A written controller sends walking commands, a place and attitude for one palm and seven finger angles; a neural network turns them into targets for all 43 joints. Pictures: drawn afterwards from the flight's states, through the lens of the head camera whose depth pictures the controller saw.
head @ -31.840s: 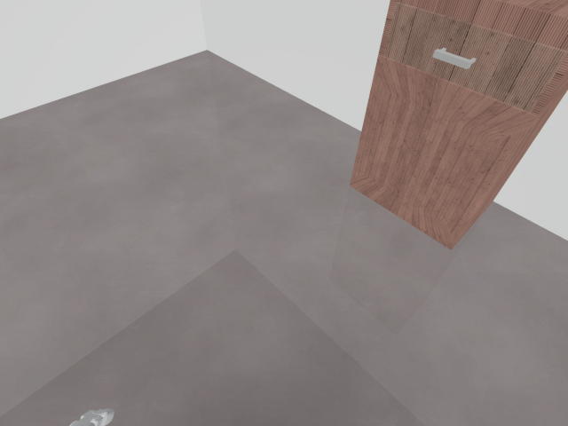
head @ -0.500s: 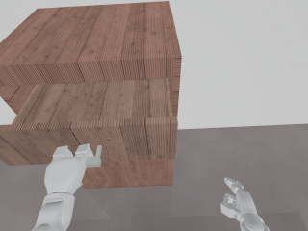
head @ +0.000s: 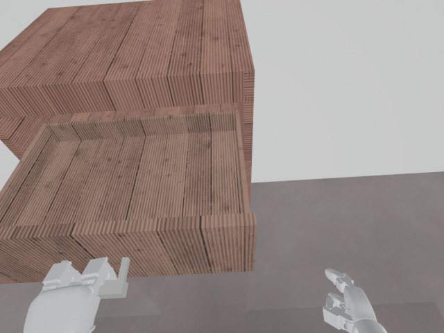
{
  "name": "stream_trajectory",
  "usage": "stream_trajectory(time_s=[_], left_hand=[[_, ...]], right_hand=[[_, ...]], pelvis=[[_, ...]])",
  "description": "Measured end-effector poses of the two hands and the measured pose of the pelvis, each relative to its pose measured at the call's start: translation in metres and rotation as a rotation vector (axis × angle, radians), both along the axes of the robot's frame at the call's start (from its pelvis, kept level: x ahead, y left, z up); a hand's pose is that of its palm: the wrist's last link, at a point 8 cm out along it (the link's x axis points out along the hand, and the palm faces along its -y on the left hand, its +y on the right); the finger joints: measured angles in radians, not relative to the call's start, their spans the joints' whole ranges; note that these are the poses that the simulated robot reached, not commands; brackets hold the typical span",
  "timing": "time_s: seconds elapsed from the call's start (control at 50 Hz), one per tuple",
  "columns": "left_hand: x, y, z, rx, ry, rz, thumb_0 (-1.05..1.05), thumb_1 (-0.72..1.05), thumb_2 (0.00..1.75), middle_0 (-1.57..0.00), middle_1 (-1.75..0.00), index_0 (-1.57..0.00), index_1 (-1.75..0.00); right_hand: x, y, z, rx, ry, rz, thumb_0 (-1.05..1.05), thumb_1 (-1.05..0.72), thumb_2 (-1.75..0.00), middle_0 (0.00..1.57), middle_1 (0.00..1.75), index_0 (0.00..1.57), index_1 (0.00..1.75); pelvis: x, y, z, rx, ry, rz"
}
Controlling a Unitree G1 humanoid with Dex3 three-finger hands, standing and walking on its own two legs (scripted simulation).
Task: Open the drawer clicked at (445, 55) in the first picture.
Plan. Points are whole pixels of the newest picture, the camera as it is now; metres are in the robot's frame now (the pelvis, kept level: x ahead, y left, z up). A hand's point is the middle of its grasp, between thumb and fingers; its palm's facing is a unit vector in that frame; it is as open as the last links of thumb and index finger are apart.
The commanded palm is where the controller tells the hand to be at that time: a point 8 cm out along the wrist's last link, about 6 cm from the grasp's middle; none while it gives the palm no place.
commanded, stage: open the thumb to release the handle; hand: left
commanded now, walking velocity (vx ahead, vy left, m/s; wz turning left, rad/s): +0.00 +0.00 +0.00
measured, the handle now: (91, 277) +0.18 +0.24 +0.04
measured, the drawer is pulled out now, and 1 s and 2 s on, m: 0.28 0.28 0.28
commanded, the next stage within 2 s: lift the hand off the handle in 0.58 s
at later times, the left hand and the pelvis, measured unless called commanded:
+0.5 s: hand (84, 321) +0.13 +0.23 +0.03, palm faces +0.01 -0.09 -1.00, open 10.5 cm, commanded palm +0.09 +0.25 +0.08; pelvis -0.02 -0.01 +0.00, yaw +1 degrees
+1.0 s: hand (90, 310) +0.14 +0.23 +0.02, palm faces +0.05 -0.10 -0.99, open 13.7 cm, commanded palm +0.11 +0.24 +0.08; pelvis -0.02 +0.00 +0.00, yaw +1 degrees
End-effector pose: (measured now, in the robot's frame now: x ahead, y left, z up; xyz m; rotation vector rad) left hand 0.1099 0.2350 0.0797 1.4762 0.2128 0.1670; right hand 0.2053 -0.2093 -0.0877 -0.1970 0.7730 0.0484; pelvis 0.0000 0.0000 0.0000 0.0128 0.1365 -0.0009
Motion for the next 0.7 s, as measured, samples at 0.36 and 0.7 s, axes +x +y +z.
stream_trajectory(time_s=[0.36,0.7], left_hand=[[-0.004,-0.003,0.0,0.007,-0.068,0.043,0.01,0.42,0.69,-0.41,-1.32,-0.38,-1.3],[-0.007,0.0,0.001,-0.001,-0.032,-0.009,0.0,-0.4,0.34,-0.37,-1.25,-0.33,-1.21]], right_hand=[[-0.014,-0.004,0.0,-0.022,-0.016,-0.015,0.01,-0.9,-0.9,0.2,0.3,0.2,0.3],[-0.009,-0.008,0.008,-0.055,-0.025,-0.007,0.01,-0.9,-0.9,0.2,0.3,0.2,0.3]], pelvis=[[-0.021,-0.011,-0.001,0.006,-0.036,0.022],[-0.022,-0.009,0.005,0.001,-0.034,0.024]])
